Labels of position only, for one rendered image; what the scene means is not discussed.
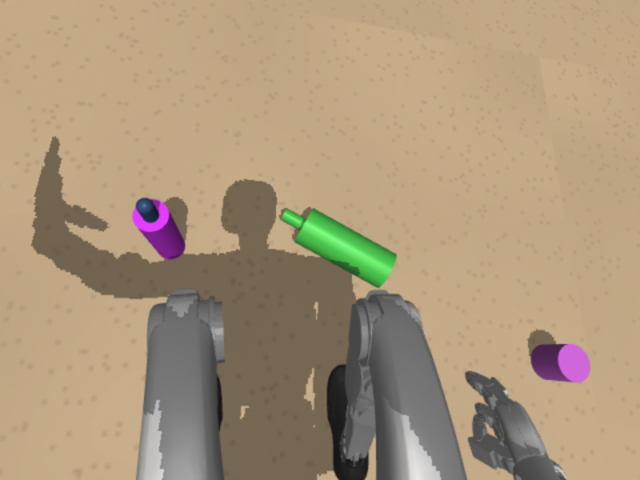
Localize right robot hand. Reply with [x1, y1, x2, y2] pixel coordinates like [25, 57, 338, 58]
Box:
[465, 371, 549, 475]

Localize right robot foot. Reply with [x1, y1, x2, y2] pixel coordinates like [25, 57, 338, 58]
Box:
[327, 364, 369, 480]

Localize right robot arm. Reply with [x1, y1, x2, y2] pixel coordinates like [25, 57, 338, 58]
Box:
[513, 456, 568, 480]

